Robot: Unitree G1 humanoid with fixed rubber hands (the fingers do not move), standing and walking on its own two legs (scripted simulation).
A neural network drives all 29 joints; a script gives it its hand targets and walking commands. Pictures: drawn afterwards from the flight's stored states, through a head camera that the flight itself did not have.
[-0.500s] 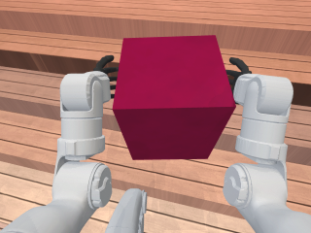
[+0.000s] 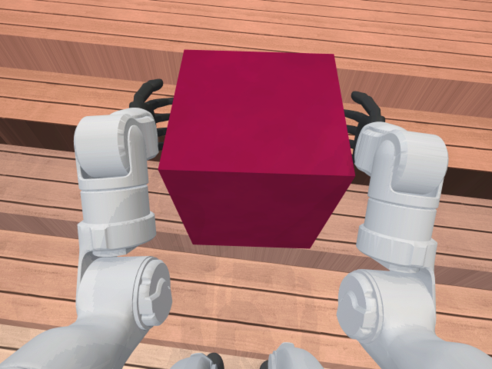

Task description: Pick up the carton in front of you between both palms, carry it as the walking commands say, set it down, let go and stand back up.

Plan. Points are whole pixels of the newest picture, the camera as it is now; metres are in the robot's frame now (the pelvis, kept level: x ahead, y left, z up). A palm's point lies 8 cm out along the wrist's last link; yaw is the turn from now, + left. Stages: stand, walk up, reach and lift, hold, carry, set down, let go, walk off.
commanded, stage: carry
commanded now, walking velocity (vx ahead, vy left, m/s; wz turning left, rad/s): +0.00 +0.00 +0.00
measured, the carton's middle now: (254, 161) +0.41 +0.00 +0.10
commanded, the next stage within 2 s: none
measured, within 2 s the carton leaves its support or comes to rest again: neither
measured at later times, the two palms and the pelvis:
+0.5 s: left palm (150, 156) +0.38 +0.15 +0.14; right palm (357, 162) +0.38 -0.15 +0.14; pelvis +0.04 +0.00 +0.01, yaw +0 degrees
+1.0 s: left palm (145, 151) +0.39 +0.16 +0.14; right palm (352, 159) +0.39 -0.14 +0.14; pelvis +0.04 +0.00 +0.01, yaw +1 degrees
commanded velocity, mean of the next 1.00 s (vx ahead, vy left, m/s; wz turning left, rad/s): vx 0.00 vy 0.00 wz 0.00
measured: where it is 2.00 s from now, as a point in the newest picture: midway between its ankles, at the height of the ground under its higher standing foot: outside the picture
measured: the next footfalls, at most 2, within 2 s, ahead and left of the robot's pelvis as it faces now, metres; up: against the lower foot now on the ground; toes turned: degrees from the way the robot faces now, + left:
right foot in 0.02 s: +0.11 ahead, -0.10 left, +0.00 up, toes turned -4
